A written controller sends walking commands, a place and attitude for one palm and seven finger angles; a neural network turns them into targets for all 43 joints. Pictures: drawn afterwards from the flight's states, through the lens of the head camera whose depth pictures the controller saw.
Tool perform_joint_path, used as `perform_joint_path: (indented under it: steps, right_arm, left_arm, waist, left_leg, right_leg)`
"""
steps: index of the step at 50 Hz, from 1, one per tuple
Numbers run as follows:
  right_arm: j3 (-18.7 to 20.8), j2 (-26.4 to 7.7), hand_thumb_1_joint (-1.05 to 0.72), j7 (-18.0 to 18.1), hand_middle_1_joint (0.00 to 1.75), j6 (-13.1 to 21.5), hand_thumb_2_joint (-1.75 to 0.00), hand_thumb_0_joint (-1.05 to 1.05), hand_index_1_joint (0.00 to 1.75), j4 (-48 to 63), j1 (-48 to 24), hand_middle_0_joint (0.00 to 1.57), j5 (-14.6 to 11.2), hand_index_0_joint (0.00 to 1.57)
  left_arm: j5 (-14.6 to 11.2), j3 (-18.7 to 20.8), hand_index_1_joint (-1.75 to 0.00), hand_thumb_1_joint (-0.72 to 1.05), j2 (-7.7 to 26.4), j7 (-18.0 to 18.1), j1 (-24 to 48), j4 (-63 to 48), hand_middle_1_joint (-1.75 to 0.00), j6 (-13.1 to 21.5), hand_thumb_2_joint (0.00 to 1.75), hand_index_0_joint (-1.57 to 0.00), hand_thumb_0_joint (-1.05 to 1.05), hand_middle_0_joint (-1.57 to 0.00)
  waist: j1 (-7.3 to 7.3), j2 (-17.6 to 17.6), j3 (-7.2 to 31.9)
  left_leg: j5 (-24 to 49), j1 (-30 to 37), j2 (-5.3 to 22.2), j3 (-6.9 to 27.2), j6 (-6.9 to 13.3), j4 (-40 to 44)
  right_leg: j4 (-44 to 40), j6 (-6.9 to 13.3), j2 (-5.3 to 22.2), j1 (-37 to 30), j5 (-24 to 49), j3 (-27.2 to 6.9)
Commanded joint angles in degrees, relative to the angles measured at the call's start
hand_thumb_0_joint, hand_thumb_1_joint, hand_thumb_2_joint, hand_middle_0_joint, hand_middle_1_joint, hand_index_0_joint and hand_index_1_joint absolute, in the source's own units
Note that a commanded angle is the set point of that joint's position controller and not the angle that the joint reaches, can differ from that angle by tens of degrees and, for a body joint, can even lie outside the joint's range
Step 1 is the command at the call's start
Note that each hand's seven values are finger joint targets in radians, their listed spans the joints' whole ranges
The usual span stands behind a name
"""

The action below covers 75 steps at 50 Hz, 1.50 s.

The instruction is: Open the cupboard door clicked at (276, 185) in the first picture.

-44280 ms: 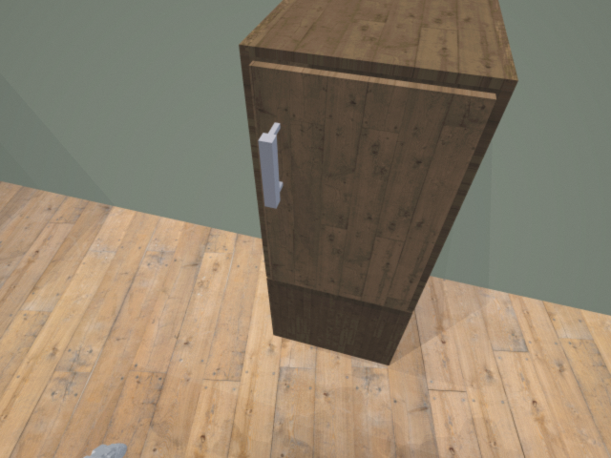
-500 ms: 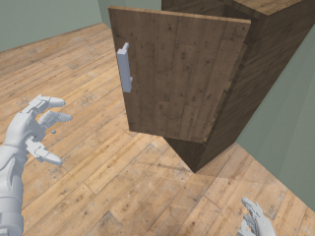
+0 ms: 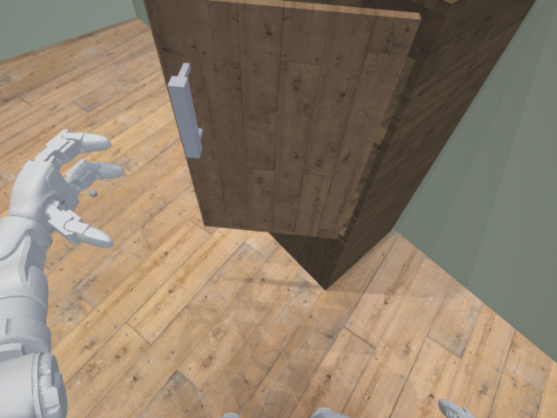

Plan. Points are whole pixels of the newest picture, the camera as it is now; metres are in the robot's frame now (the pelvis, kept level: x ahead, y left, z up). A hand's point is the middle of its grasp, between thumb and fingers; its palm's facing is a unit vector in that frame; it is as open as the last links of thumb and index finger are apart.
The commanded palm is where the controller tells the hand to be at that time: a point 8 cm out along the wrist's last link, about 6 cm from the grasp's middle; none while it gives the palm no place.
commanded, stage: move the hooked fingers beside the handle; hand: left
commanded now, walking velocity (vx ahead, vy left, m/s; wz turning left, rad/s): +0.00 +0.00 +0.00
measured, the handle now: (190, 112) +0.58 +0.16 +0.08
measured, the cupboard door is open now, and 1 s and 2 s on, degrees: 43 43 43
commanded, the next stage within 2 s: slide the fingers in behind the handle in 1.66 s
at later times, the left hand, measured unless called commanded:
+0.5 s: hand (127, 151) +0.47 +0.23 +0.09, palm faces -0.10 -1.00 -0.01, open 14.0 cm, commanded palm +0.46 +0.28 +0.09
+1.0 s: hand (153, 118) +0.55 +0.21 +0.09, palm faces -0.08 -1.00 -0.01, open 14.0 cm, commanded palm +0.53 +0.26 +0.08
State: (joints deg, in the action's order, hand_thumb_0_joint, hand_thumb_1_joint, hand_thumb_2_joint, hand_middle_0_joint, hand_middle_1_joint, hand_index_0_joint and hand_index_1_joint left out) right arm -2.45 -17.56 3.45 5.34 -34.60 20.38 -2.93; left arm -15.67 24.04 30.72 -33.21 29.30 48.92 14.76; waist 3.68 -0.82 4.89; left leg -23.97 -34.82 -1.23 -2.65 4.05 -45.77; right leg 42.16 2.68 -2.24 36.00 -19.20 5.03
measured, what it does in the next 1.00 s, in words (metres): stands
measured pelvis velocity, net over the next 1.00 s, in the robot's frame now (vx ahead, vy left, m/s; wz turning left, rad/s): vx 0.01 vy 0.01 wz -0.05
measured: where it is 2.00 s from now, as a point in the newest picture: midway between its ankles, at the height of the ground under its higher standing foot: outside the picture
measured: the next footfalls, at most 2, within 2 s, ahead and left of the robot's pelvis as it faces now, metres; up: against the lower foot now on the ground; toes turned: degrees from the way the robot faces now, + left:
none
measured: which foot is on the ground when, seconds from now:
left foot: down 0.00-1.00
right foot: down 0.00-1.00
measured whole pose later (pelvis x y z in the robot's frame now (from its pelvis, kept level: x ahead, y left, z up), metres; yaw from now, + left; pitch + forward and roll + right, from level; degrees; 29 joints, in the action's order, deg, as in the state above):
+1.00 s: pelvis +0.01 +0.01 -0.02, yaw -3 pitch +23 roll -4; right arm -3.4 -17.2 1.0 -5.1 -34.8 27.5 0.1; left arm -4.6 26.6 41.2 -24.3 58.4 73.6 17.7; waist 12.7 -2.0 4.9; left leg -26.7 -47.3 0.7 -3.4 4.4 -51.2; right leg 45.2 2.4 -4.0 48.0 -19.9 4.4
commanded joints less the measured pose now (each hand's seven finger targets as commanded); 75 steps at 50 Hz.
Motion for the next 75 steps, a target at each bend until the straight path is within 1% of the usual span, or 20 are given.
perform_joint_path:
  steps: [1, 7, 9, 13, 17, 18, 20, 23, 24, 26, 37, 41, 43, 51, 53, 57, 64, 69, 72, 75]
  right_arm:
    - [3.6, -9.2, -0.90, 0.6, 0.30, 1.3, -0.90, 0.00, 0.30, 6.0, 3.3, 0.20, -0.2, 0.20]
    - [3.8, -9.2, -0.90, -0.1, 0.30, -0.7, -0.90, 0.00, 0.30, 5.6, 5.2, 0.20, 0.2, 0.20]
    - [3.7, -9.3, -0.90, -0.2, 0.30, -1.4, -0.90, 0.00, 0.30, 5.1, 5.2, 0.20, 0.2, 0.20]
    - [3.9, -9.4, -0.90, -0.3, 0.30, -2.4, -0.90, 0.00, 0.30, 4.2, 6.4, 0.20, 0.6, 0.20]
    - [3.5, -9.7, -0.90, -0.3, 0.30, -3.6, -0.90, 0.00, 0.30, 3.0, 7.8, 0.20, 0.8, 0.20]
    - [3.6, -10.0, -0.90, -0.2, 0.30, -3.9, -0.90, 0.00, 0.30, 2.6, 8.1, 0.20, 1.0, 0.20]
    - [3.5, -9.7, -0.90, -0.5, 0.30, -4.2, -0.90, 0.00, 0.30, 2.3, 8.5, 0.20, 1.1, 0.20]
    - [3.7, -10.2, -0.90, -0.6, 0.30, -5.0, -0.90, 0.00, 0.30, 1.7, 10.1, 0.20, 1.5, 0.20]
    - [3.7, -9.9, -0.90, -0.7, 0.30, -5.3, -0.90, 0.00, 0.30, 1.5, 10.2, 0.20, 1.4, 0.20]
    - [3.5, -10.1, -0.90, -0.8, 0.30, -5.8, -0.90, 0.00, 0.30, 0.9, 11.1, 0.20, 1.6, 0.20]
    - [3.3, -10.9, -0.90, -1.4, 0.30, -8.5, -0.90, 0.00, 0.30, 0.8, 15.6, 0.20, 2.7, 0.20]
    - [2.9, -10.9, -0.90, -1.4, 0.30, -9.1, -0.90, 0.00, 0.30, 1.2, 16.7, 0.20, 2.8, 0.20]
    - [2.9, -11.3, -0.90, -1.2, 0.30, -9.4, -0.90, 0.00, 0.30, 1.3, 17.3, 0.20, 2.9, 0.20]
    - [3.3, -10.9, -0.90, -1.7, 0.30, -10.2, -0.90, 0.00, 0.30, 2.8, 17.7, 0.20, 2.9, 0.20]
    - [3.6, -11.2, -0.90, -1.6, 0.30, -10.4, -0.90, 0.00, 0.30, 2.7, 18.1, 0.20, 3.0, 0.20]
    - [4.0, -10.4, -0.90, -2.0, 0.30, -10.8, -0.90, 0.00, 0.30, 2.6, 17.5, 0.20, 2.9, 0.20]
    - [3.8, -10.1, -0.90, -2.2, 0.30, -11.4, -0.90, 0.00, 0.30, 2.1, 15.9, 0.20, 2.4, 0.20]
    - [3.7, -10.2, -0.90, -1.9, 0.30, -11.1, -0.90, 0.00, 0.30, 2.0, 15.1, 0.20, 2.4, 0.20]
    - [3.6, -9.8, -0.90, -2.0, 0.30, -10.9, -0.90, 0.00, 0.30, 2.0, 14.4, 0.20, 2.4, 0.20]
    - [3.4, -10.0, -0.90, -1.9, 0.30, -10.7, -0.90, 0.00, 0.30, 1.9, 14.0, 0.20, 2.2, 0.20]
  left_arm:
    - [-0.9, 2.5, -1.20, -0.50, 16.7, 1.3, 23.3, -9.2, -1.20, 3.7, 0.30, -0.30, 0.00, -0.30]
    - [0.5, 2.4, -1.20, -0.50, 16.6, 3.2, 25.8, -6.4, -1.20, 4.8, 0.30, -0.30, 0.00, -0.30]
    - [0.8, 1.3, -1.20, -0.50, 15.8, 3.7, 29.1, -3.8, -1.20, 4.8, 0.30, -0.30, 0.00, -0.30]
    - [2.1, 0.8, -1.20, -0.50, 16.0, 5.0, 34.0, -3.0, -1.20, 6.4, 0.30, -0.30, 0.00, -0.30]
    - [3.1, 0.1, -1.20, -0.50, 16.5, 5.5, 39.2, 1.8, -1.20, 7.1, 0.30, -0.30, 0.00, -0.30]
    - [3.7, 1.8, -1.20, -0.50, 18.8, 6.0, 40.0, 3.2, -1.20, 7.2, 0.30, -0.30, 0.00, -0.30]
    - [4.3, -1.3, -1.20, -0.50, 15.5, 6.3, 42.9, 3.8, -1.20, 7.6, 0.30, -0.30, 0.00, -0.30]
    - [4.4, 1.1, -1.20, -0.50, 18.4, 6.8, 44.2, 4.4, -1.20, 8.4, 0.30, -0.30, 0.00, -0.30]
    - [4.5, -0.6, -1.20, -0.50, 16.1, 6.7, 44.4, 5.4, -1.20, 8.2, 0.30, -0.30, 0.00, -0.30]
    - [5.0, -0.8, -1.20, -0.50, 16.7, 7.2, 47.3, 7.6, -1.20, 7.9, 0.30, -0.30, 0.00, -0.30]
    - [8.2, 2.9, -1.20, -0.50, 23.5, 9.5, 53.4, 11.8, -1.20, 7.9, 0.30, -0.30, 0.00, -0.30]
    - [9.1, 3.2, -1.20, -0.50, 25.2, 9.8, 54.7, 14.4, -1.20, 6.7, 0.30, -0.30, 0.00, -0.30]
    - [10.1, 5.1, -1.20, -0.50, 29.3, 10.0, 55.7, 14.4, -1.20, 6.5, 0.30, -0.30, 0.00, -0.30]
    - [8.4, 4.7, -1.20, -0.50, 26.5, 7.7, 49.5, 12.1, -1.20, 6.0, 0.30, -0.30, 0.00, -0.30]
    - [8.6, 6.9, -1.20, -0.50, 30.0, 7.8, 50.0, 9.9, -1.20, 6.3, 0.30, -0.30, 0.00, -0.30]
    - [7.6, 5.7, -1.20, -0.50, 27.1, 7.4, 50.1, 3.5, -1.20, 7.8, 0.30, -0.30, 0.00, -0.30]
    - [6.6, 1.3, -1.20, -0.50, 20.1, 7.4, 46.1, 8.0, -1.20, 5.3, 0.30, -0.30, 0.00, -0.30]
    - [6.8, 2.1, -1.20, -0.50, 21.6, 8.7, 49.6, 8.0, -1.20, 6.6, 0.30, -0.30, 0.00, -0.30]
    - [6.8, 0.6, -1.20, -0.50, 19.6, 8.8, 50.7, 6.2, -1.20, 7.8, 0.30, -0.30, 0.00, -0.30]
    - [7.2, 0.7, -1.20, -0.50, 19.9, 9.0, 50.4, 10.0, -1.20, 7.2, 0.30, -0.30, 0.00, -0.30]
  waist:
    - [0.33, -4.9, 19.5]
    - [0.72, -4.6, 21.7]
    - [1.71, -2.8, 19.1]
    - [2.32, -5.9, 22.1]
    - [3.92, -4.5, 21.3]
    - [3.45, -5.4, 21.2]
    - [4.54, -7.4, 21.1]
    - [4.28, -7.4, 25.7]
    - [5.01, -7.2, 25.1]
    - [5.78, -7.4, 22.7]
    - [7.26, -8.0, 27.9]
    - [8.37, -6.9, 25.9]
    - [8.35, -7.6, 26.8]
    - [7.14, -9.2, 28.3]
    - [6.80, -8.3, 30.4]
    - [6.16, -13.5, 33.7]
    - [6.92, -9.6, 25.5]
    - [7.40, -7.4, 25.5]
    - [7.05, -11.5, 28.7]
    - [7.62, -8.1, 25.5]
  left_leg:
    - [24.8, 10.9, 1.9, 5.7, -2.7, 5.6]
    - [30.9, 13.6, 2.7, 6.5, -3.7, 4.9]
    - [26.9, 11.2, 2.7, 6.4, -3.5, 5.0]
    - [28.5, 14.5, 2.9, 7.2, -4.0, 4.3]
    - [27.8, 12.7, 3.0, 7.4, -3.8, 3.6]
    - [27.5, 12.3, 3.0, 7.8, -4.0, 3.4]
    - [26.8, 13.7, 3.1, 8.4, -4.3, 3.2]
    - [32.4, 15.9, 3.4, 9.0, -4.8, 2.1]
    - [32.7, 16.0, 3.5, 8.9, -4.7, 1.8]
    - [31.7, 14.4, 3.5, 9.1, -4.7, 1.6]
    - [32.4, 11.6, 3.6, 8.5, -3.7, -0.7]
    - [28.7, 6.2, 3.1, 7.2, -2.4, -1.3]
    - [28.2, 4.4, 3.1, 6.8, -2.1, -1.6]
    - [32.1, 6.6, 3.2, 6.0, -1.9, -1.8]
    - [33.2, 6.7, 3.3, 6.1, -1.9, -1.6]
    - [40.8, 15.0, 3.9, 6.9, -2.8, -2.1]
    - [39.4, 13.3, 3.9, 6.9, -2.5, -1.3]
    - [36.5, 11.4, 3.6, 7.1, -2.7, -1.6]
    - [40.5, 15.6, 3.8, 7.7, -3.6, -2.3]
    - [35.5, 11.5, 3.6, 7.4, -3.0, -2.1]
  right_leg:
    - [-2.9, -0.5, 0.9, -9.7, 17.0, -4.5]
    - [-2.2, -0.8, 0.6, -7.9, 18.3, -3.9]
    - [-2.4, -1.0, 0.6, -6.8, 16.6, -3.8]
    - [-1.8, -0.8, 0.6, -4.5, 15.5, -3.7]
    - [-1.4, -0.9, 0.3, -3.3, 15.3, -3.7]
    - [-1.0, -0.8, 0.4, -2.7, 14.7, -3.7]
    - [-0.9, -0.8, 0.3, 0.1, 13.0, -3.5]
    - [-0.1, -0.8, 0.0, -0.7, 15.4, -3.4]
    - [-0.3, -1.0, 0.0, 0.3, 15.6, -3.4]
    - [0.0, -0.8, -0.2, 2.0, 14.3, -3.1]
    - [1.1, -1.0, -1.0, 0.7, 17.3, -3.7]
    - [1.0, -1.0, -1.0, -1.5, 19.3, -4.3]
    - [1.1, -1.1, -1.0, -3.1, 20.4, -4.9]
    - [1.2, -0.9, -1.4, -3.6, 23.8, -4.5]
    - [1.2, -1.1, -1.4, -5.8, 25.4, -4.8]
    - [0.9, -1.0, -1.7, -3.6, 26.3, -4.3]
    - [-0.3, -1.3, -1.6, -0.4, 24.1, -3.6]
    - [0.5, -1.2, -1.4, -1.5, 23.7, -3.8]
    - [1.1, -1.0, -1.4, 0.2, 23.6, -3.7]
    - [0.8, -1.3, -1.3, 0.0, 21.9, -3.9]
